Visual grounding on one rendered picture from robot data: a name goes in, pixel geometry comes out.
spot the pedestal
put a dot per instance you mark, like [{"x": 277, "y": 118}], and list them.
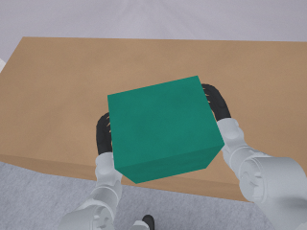
[{"x": 53, "y": 92}]

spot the robot right forearm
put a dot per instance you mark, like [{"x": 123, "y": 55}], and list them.
[{"x": 235, "y": 149}]

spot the robot left foot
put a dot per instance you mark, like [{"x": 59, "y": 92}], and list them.
[{"x": 149, "y": 220}]

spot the robot left forearm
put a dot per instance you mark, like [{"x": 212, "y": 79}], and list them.
[{"x": 108, "y": 190}]

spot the robot right hand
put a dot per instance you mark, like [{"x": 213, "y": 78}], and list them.
[{"x": 217, "y": 102}]

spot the robot left hand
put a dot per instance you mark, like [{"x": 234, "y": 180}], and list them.
[{"x": 103, "y": 135}]

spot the robot left upper arm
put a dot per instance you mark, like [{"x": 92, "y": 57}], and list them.
[{"x": 96, "y": 217}]

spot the carton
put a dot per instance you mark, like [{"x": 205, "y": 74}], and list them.
[{"x": 162, "y": 130}]

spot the robot right upper arm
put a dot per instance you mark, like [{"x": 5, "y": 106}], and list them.
[{"x": 278, "y": 186}]

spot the robot left shin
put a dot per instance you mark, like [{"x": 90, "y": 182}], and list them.
[{"x": 141, "y": 222}]

